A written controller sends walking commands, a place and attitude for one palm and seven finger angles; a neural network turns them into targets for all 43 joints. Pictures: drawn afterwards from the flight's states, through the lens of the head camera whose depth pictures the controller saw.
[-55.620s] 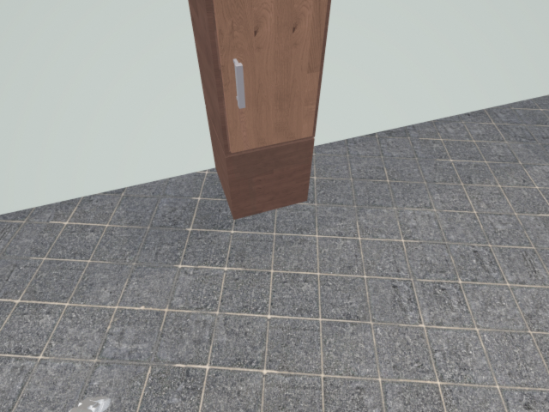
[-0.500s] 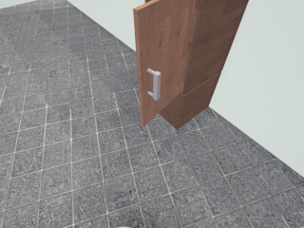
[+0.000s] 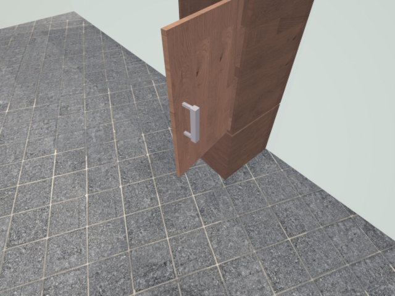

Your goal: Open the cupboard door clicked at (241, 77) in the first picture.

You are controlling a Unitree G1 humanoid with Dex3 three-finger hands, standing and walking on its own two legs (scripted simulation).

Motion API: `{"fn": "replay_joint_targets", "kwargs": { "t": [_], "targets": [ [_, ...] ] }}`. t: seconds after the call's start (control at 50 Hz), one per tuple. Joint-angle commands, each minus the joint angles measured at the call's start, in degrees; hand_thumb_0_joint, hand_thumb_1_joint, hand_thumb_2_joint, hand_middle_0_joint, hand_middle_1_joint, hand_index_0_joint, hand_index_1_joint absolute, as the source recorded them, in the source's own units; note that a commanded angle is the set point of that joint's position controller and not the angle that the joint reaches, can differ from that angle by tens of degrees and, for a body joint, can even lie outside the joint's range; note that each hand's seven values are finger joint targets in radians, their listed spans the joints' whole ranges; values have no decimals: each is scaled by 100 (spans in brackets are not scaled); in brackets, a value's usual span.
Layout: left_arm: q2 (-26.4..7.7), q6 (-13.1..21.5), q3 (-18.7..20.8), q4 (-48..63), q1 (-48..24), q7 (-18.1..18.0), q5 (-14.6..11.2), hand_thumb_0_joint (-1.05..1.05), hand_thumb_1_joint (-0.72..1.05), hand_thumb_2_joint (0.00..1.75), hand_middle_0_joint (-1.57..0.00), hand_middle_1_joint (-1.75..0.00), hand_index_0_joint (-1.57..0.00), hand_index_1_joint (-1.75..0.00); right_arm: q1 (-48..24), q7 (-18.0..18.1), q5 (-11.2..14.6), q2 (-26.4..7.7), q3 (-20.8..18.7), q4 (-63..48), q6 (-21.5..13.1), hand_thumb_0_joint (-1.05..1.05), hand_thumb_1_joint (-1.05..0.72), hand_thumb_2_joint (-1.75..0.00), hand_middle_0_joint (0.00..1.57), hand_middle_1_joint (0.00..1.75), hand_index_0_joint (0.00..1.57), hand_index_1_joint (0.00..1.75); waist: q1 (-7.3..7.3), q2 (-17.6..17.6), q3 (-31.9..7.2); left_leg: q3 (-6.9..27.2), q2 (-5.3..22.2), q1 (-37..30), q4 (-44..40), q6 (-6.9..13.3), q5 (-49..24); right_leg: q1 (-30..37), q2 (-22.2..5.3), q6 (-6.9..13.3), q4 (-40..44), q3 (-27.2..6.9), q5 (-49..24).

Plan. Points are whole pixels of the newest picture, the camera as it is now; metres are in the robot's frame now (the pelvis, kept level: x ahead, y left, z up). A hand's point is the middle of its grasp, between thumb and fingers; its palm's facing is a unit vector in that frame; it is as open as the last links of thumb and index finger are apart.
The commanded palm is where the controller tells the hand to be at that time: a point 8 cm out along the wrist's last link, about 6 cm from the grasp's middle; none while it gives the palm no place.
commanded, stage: look to check the result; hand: left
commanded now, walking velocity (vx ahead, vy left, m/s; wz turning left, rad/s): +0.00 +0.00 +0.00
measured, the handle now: (190, 122) +0.63 +0.06 -0.06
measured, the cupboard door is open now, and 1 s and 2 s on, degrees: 100 100 100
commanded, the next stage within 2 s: stand and wait in 0.60 s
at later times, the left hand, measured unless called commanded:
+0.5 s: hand out of the picture +0.00 +0.16 -0.17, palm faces +0.04 -0.98 -0.21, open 7.4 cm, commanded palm none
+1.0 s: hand out of the picture +0.03 +0.16 -0.17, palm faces +0.03 -0.98 -0.21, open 7.4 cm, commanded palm none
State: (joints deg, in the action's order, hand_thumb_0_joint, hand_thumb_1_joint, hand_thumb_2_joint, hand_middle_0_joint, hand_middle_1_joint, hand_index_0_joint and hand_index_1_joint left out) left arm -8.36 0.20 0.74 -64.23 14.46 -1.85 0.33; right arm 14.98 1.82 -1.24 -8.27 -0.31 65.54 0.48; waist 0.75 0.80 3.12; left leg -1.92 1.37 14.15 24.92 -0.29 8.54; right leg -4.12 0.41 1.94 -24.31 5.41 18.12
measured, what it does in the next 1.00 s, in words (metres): stands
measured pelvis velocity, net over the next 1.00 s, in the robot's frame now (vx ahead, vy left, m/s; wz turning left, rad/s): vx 0.03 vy -0.02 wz -0.01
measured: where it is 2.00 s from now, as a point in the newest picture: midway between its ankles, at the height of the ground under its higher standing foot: outside the picture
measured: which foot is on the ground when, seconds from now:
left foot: down 0.00-1.00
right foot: down 0.00-1.00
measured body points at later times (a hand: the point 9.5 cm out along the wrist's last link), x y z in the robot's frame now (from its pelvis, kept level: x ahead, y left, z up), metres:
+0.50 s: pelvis +0.02 -0.01 +0.00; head +0.04 -0.02 +0.45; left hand +0.00 +0.21 -0.16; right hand +0.03 -0.24 -0.16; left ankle +0.05 +0.12 -0.74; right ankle -0.05 -0.09 -0.74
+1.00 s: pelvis +0.03 -0.02 +0.00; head +0.05 -0.03 +0.45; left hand +0.03 +0.21 -0.15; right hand +0.03 -0.24 -0.17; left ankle +0.05 +0.12 -0.74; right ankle -0.05 -0.09 -0.74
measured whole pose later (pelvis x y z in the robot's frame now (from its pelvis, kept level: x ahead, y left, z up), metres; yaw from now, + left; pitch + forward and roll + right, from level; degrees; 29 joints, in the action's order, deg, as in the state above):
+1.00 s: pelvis +0.03 -0.02 +0.00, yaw +0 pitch -2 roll +1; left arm -8.7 0.3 0.7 -64.6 15.4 -1.9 0.2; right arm 13.3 2.3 -1.1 -9.3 -0.1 65.8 0.6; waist 0.3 0.6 4.0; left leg -2.0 2.5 11.6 24.0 -1.9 10.6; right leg -0.6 1.7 3.2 -20.9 5.1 18.9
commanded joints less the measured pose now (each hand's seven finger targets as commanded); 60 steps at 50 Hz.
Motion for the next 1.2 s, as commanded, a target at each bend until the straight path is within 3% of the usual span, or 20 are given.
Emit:
{"fn": "replay_joint_targets", "kwargs": {
  "t": [0.0,0.24,0.48,0.56,0.74,0.92,1.04,1.18],
  "targets": [
    [-624,52,110,72,559,-46,-7,0,90,90,-20,-30,-20,-30,285,42,2,-544,-75,-111,-43,0,-90,-90,20,30,20,30,-46,-50,177,462,451,-398,-266,186,-731,-596,-693,101,697,-566,-936],
    [-673,73,113,29,618,-49,-7,0,90,90,-20,-30,-20,-30,198,63,19,-651,-92,-106,-42,0,-90,-90,20,30,20,30,-25,-96,56,398,478,-592,-216,183,-862,-485,-704,85,746,-582,-1274],
    [-701,65,120,22,589,-50,1,0,90,90,-20,-30,-20,-30,80,76,21,-698,-92,-111,-41,0,-90,-90,20,30,20,30,-38,-146,200,392,489,-598,-234,175,-900,-478,-702,66,791,-543,-1385],
    [-728,77,140,59,579,-56,0,0,90,90,-20,-30,-20,-30,66,80,22,-742,-96,-136,-52,0,-90,-90,20,30,20,30,-52,-131,30,377,481,-658,-187,184,-1035,-332,-708,62,772,-536,-1645],
    [-737,66,126,71,548,-59,-11,0,90,90,-20,-30,-20,-30,74,87,13,-698,-75,-117,-40,0,-90,-90,20,30,20,30,-50,-120,147,319,478,-629,-183,150,-1091,-304,-721,21,759,-541,-1960],
    [-716,65,124,74,571,-61,-14,0,90,90,-20,-30,-20,-30,125,93,12,-688,-70,-102,-39,0,-90,-90,20,30,20,30,-47,-102,91,300,484,-676,-171,146,-1097,-269,-714,16,776,-554,-1956],
    [-714,73,134,69,636,-72,-18,0,90,90,-20,-30,-20,-30,196,109,20,-663,-71,-83,-51,0,-90,-90,20,30,20,30,-53,-143,-45,246,483,-728,-120,149,-1254,-130,-723,-3,708,-541,-2343],
    [-649,55,121,45,721,-78,-19,0,90,90,-20,-30,-20,-30,221,110,27,-612,-75,-77,-30,0,-90,-90,20,30,20,30,-53,-198,174,249,472,-681,-117,151,-1079,-271,-707,-32,769,-520,-2121]
  ]
}}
